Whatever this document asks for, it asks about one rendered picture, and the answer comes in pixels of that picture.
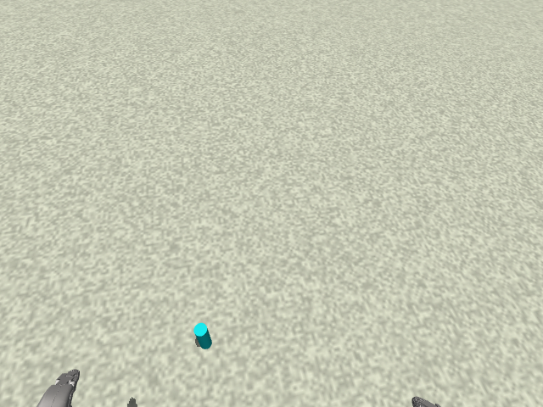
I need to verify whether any left robot hand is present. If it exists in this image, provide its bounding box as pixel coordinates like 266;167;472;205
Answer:
37;370;80;407

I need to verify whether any can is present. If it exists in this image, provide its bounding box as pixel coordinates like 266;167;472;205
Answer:
193;323;212;349

